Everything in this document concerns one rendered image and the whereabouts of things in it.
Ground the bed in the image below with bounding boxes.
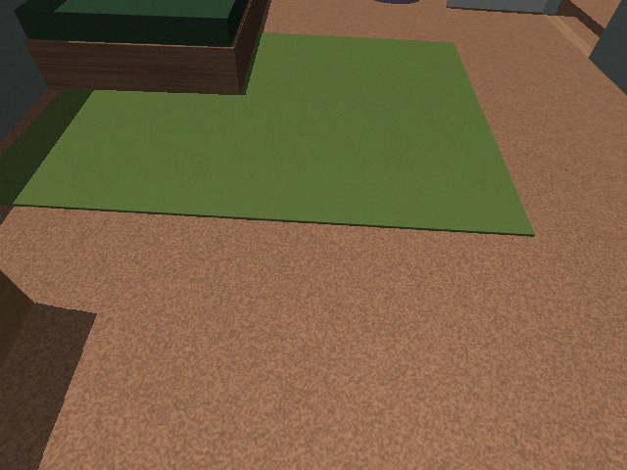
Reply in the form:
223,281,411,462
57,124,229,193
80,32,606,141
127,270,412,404
14,0,267,95

